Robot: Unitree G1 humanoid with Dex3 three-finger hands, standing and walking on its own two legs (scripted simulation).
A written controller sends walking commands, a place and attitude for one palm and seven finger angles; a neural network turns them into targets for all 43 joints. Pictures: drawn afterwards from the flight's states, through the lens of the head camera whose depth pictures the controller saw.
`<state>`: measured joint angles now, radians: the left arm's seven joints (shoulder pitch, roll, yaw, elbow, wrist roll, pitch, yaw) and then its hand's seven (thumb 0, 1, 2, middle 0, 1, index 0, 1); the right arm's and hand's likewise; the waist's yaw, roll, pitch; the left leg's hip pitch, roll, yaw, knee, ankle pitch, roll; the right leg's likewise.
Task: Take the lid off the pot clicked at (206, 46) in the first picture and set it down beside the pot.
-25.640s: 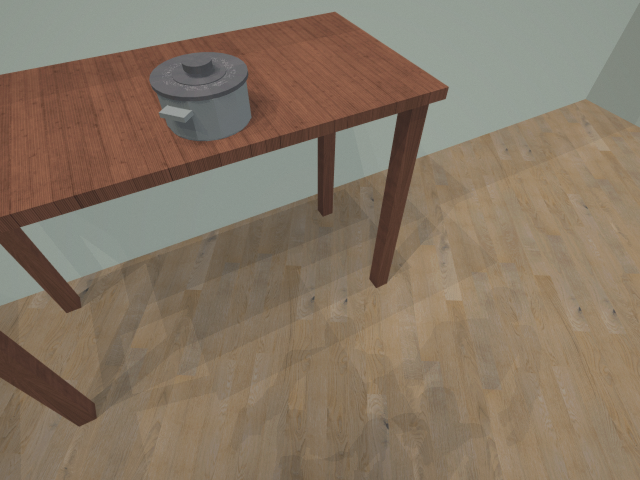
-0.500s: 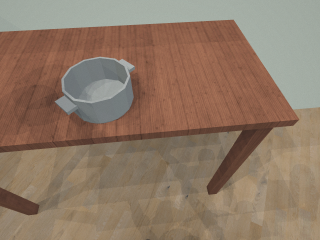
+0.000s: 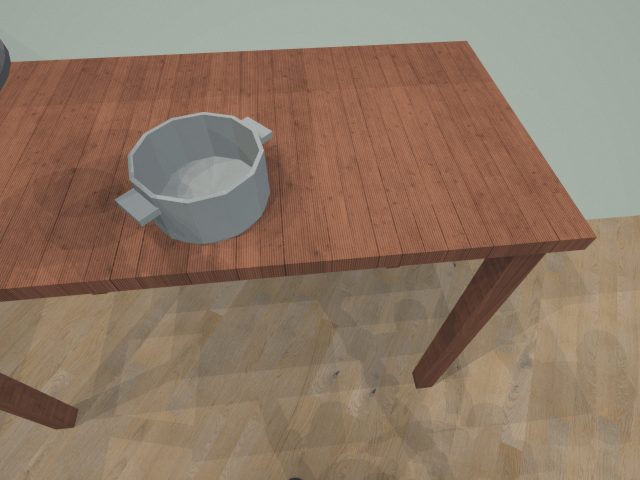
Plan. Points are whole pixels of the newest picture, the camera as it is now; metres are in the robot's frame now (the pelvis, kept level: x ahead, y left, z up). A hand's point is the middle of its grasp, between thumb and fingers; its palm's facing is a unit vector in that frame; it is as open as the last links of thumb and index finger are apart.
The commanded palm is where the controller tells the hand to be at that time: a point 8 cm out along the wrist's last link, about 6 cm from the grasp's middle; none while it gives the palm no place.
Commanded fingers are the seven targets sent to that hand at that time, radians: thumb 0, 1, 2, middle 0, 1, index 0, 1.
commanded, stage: lower the lid onto the table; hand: left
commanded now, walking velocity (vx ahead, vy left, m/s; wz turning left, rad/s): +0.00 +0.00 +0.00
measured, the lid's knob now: out of the picture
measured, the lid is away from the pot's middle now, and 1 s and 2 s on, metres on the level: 0.24 0.24 0.24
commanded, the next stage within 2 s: none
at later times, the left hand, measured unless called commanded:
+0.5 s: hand out of the picture +0.46 +0.36 +0.27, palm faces -0.20 -0.25 -0.95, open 7.5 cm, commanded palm +0.46 +0.36 +0.33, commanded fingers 0.00 0.57 1.02 -0.70 -1.04 -0.88 -1.12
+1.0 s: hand out of the picture +0.45 +0.36 +0.23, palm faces -0.27 -0.25 -0.93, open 7.5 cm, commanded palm +0.46 +0.37 +0.30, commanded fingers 0.00 0.57 1.02 -0.70 -1.04 -0.88 -1.12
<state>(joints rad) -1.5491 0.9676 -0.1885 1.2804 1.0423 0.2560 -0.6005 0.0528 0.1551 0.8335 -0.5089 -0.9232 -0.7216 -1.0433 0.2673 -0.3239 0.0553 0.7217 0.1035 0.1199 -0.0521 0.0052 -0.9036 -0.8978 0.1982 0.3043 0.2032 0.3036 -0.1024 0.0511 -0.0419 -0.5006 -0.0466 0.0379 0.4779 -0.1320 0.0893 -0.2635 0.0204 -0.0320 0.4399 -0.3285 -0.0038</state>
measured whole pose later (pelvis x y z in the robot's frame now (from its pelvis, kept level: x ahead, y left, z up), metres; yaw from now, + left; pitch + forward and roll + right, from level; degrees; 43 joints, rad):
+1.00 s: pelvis +0.00 -0.01 -0.01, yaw +0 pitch +10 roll -2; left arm -1.34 0.97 -0.09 1.24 1.02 0.16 -0.56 0.05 0.16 0.83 -0.50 -0.92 -0.72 -1.04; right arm 0.30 -0.33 0.04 0.70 0.10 0.13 -0.05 0.01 -0.90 -0.90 0.20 0.30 0.20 0.30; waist -0.11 0.05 -0.04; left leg -0.55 -0.03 0.04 0.55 -0.17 0.08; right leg -0.31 0.04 -0.03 0.50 -0.36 -0.01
